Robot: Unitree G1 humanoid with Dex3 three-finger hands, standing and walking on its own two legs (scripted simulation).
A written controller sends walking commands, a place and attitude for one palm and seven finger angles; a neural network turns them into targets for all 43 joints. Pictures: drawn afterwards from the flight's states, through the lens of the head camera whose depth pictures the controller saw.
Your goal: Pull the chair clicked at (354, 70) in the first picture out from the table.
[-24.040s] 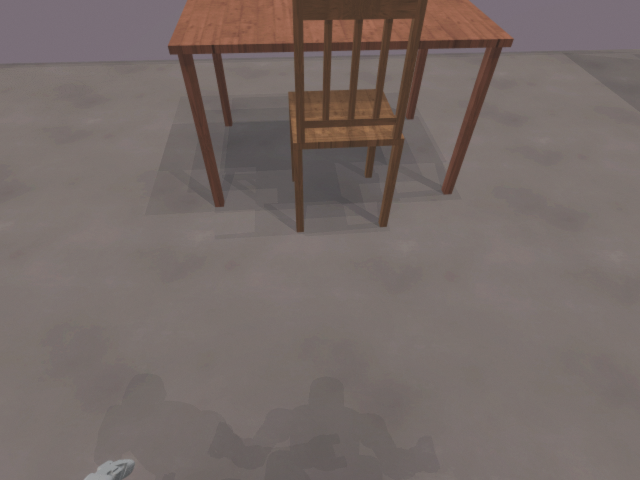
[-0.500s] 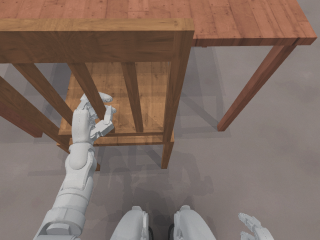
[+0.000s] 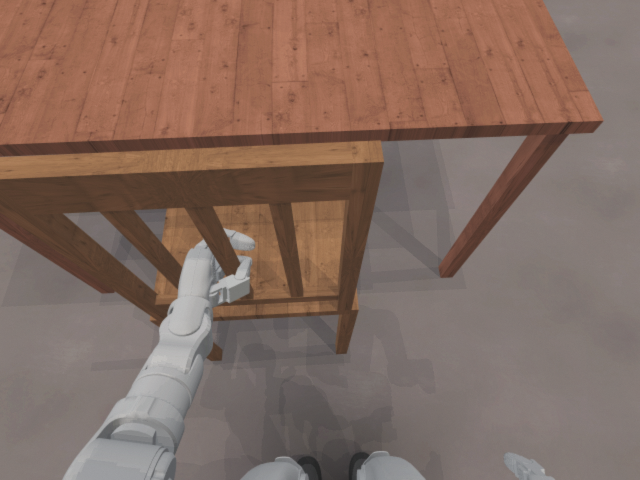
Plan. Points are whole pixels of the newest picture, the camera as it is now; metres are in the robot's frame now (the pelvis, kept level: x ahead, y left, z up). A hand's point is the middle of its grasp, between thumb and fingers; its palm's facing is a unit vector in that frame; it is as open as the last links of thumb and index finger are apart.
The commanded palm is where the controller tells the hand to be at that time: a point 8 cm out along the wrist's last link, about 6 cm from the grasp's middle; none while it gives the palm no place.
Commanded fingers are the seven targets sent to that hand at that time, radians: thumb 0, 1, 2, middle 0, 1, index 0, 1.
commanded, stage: step backward, pulling the chair out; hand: left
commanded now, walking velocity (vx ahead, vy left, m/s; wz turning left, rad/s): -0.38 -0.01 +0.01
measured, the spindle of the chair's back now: (227, 258) +0.40 +0.13 -0.05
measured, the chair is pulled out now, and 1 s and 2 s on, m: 0.03 0.14 0.29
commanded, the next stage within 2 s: none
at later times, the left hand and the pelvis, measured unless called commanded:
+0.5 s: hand (255, 320) +0.31 +0.09 -0.06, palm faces -0.04 -0.99 -0.15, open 5.2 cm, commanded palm +0.30 +0.14 -0.06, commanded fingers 0.00 0.90 0.90 -0.50 -1.45 -0.50 -1.45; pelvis -0.04 -0.02 +0.01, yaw -1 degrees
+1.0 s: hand (252, 355) +0.27 +0.09 -0.06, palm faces -0.12 -0.98 -0.15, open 5.2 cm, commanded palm +0.25 +0.14 -0.06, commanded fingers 0.00 0.90 0.90 -0.50 -1.45 -0.50 -1.45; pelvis -0.09 +0.01 +0.01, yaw -1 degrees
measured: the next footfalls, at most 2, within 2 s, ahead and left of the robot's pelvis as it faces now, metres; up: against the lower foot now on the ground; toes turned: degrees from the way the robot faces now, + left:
right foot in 1.26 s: -0.12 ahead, -0.18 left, +0.00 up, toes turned -2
left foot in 1.54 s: -0.14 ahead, +0.09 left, +0.00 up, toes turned -2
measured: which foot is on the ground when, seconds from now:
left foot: down 0.00-1.00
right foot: down 0.00-0.92, up 0.94-1.00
